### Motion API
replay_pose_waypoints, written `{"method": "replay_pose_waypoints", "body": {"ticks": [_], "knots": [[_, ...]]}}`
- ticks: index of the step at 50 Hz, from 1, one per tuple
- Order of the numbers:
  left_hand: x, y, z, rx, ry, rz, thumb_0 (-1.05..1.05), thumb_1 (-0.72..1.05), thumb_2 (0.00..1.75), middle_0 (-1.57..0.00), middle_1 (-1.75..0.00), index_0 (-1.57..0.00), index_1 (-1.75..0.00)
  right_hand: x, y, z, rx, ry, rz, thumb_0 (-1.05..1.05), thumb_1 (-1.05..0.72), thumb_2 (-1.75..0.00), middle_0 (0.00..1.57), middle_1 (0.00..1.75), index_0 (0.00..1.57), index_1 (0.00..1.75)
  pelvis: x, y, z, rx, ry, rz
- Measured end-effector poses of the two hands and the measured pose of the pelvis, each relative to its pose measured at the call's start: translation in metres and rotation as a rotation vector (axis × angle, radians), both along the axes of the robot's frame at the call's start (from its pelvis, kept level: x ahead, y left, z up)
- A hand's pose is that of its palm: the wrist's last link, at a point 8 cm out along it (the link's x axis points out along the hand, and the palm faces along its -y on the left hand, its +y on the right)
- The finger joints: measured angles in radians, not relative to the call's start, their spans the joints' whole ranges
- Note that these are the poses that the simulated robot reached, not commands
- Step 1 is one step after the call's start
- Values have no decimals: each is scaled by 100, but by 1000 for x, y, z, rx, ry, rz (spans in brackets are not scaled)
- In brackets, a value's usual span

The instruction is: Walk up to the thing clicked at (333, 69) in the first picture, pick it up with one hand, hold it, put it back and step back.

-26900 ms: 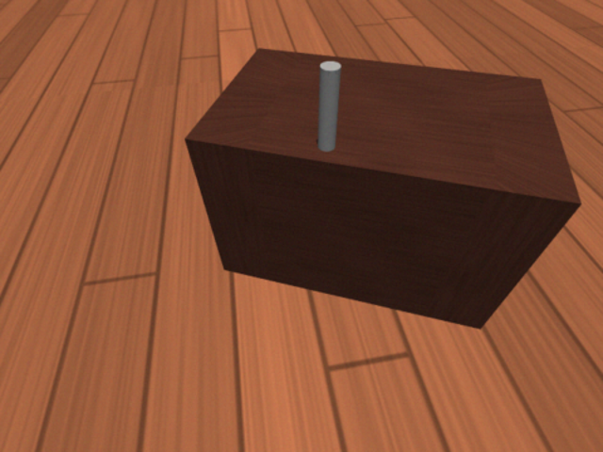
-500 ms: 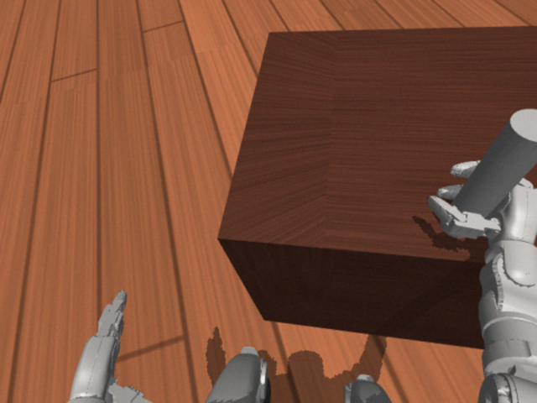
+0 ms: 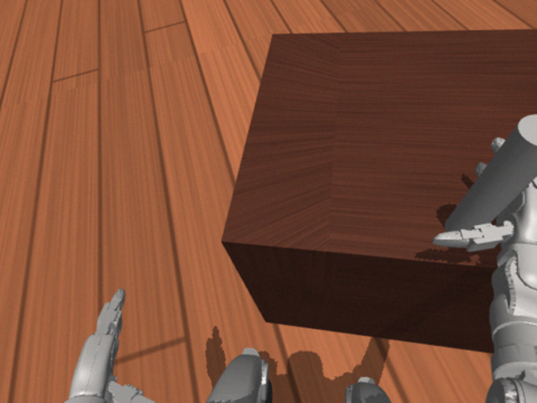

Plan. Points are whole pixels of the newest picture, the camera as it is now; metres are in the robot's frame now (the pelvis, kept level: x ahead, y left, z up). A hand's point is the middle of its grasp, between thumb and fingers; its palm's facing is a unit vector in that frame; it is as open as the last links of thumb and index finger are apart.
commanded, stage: withdraw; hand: right
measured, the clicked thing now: (493, 190) +0.42 -0.23 +0.07
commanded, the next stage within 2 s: rise in 0.18 s
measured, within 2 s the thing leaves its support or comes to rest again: neither
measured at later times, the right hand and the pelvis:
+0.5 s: hand out of the picture +0.43 -0.35 +0.14, palm faces +0.37 +0.89 -0.27, open 17.4 cm; pelvis +0.02 -0.01 +0.05, yaw +0 degrees
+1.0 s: hand out of the picture +0.28 -0.30 +0.11, palm faces +0.34 +0.86 -0.37, open 17.4 cm; pelvis +0.04 -0.01 +0.07, yaw -1 degrees
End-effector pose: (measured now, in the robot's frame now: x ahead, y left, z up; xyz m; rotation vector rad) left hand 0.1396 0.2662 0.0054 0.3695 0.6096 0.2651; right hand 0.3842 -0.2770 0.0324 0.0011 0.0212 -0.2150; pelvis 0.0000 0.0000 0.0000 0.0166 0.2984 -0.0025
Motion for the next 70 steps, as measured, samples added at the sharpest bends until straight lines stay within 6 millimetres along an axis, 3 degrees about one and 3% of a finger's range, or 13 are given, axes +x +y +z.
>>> {"method": "replay_pose_waypoints", "body": {"ticks": [5, 17, 22, 28, 34, 40, 50, 56, 63, 70], "knots": [[1, -1, 8, -2, -8, 9, -1, -52, 4, -6, -4, -6, -5, 3, -18, 26, -9, -32, -33, -1, 48, -15, 25, 21, 26, 21, 3, -1, 8, 3, -24, -2], [7, -15, 0, -92, 26, 21, -1, -52, 3, -6, -4, -6, -5, 21, -74, 114, -58, -22, -39, -1, 54, -5, 8, 7, 8, 7, 10, -7, 29, 7, -73, -8], [10, -16, 4, -129, 39, 19, -1, -52, 4, -6, -4, -6, -5, 13, -97, 127, -181, 137, -115, -1, 53, -4, 7, 6, 7, 6, 16, -9, 42, 1, -99, 0], [8, -14, -3, -147, 121, 13, -1, -53, 5, -6, -4, -6, -5, -11, -134, 132, -247, 251, -282, -1, 55, -4, 6, 6, 7, 6, 21, -7, 50, -1, -117, 1], [24, -22, 0, -156, 119, -36, -1, -53, 6, -6, -4, -6, -5, -37, -155, 136, -283, 290, -397, -1, 55, -5, 6, 5, 6, 6, 26, -5, 57, 4, -139, -8], [36, -25, 3, -182, 79, -45, -1, -53, 6, -6, -4, -6, -5, -67, -142, 129, -319, 314, -370, -1, 53, -5, 6, 5, 6, 5, 32, -6, 64, 6, -171, -10], [40, -21, 1, -193, 86, 9, -1, -50, 5, -6, -4, -6, -4, -140, -61, 103, -309, 297, -195, -1, 52, -5, 6, 5, 6, 5, 37, -7, 71, 1, -244, -9], [44, -15, 5, -176, 71, 26, -1, -47, 4, -5, -4, -6, -4, -190, -30, 97, -278, 318, -169, -1, 53, -5, 7, 6, 6, 6, 34, -3, 74, -3, -281, -16], [48, -9, 12, -165, 14, 19, -1, -46, 2, -5, -4, -7, -4, -232, -17, 88, -262, 367, -185, -1, 54, -5, 6, 6, 6, 6, 27, 2, 75, -13, -312, -29], [33, -7, 0, -172, 60, 32, 0, -46, 1, -6, -5, -7, -4, -238, -20, 85, -278, 379, -204, -1, 54, -5, 6, 6, 6, 6, 18, 7, 77, -21, -328, -32]]}}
